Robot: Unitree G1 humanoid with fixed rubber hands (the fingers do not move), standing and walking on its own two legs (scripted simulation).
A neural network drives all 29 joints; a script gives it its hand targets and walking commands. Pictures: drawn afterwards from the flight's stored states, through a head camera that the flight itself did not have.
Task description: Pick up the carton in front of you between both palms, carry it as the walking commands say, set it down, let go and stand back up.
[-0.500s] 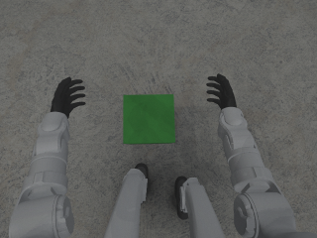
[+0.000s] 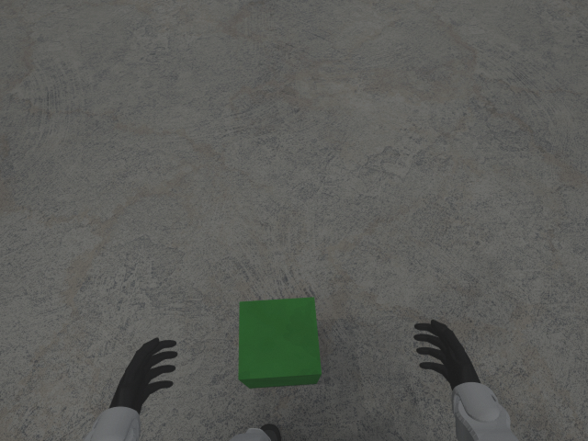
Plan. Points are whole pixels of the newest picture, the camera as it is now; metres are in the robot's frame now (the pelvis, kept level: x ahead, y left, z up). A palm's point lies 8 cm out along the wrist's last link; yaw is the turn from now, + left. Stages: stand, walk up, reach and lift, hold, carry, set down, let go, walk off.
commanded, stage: let go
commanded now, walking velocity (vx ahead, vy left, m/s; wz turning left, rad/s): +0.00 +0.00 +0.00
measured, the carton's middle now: (280, 345) +0.36 +0.06 -0.64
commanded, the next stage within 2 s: stand in 0.58 s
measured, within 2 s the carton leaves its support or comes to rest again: neither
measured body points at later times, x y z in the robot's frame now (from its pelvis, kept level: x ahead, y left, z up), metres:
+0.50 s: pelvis +0.01 -0.03 +0.01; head +0.02 -0.03 +0.46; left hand +0.18 +0.21 -0.07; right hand +0.18 -0.26 -0.06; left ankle +0.02 +0.10 -0.73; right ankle -0.04 -0.13 -0.73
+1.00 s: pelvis +0.01 -0.01 +0.01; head +0.01 +0.01 +0.46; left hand +0.14 +0.27 -0.10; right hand +0.14 -0.29 -0.09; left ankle +0.02 +0.10 -0.73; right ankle -0.04 -0.13 -0.73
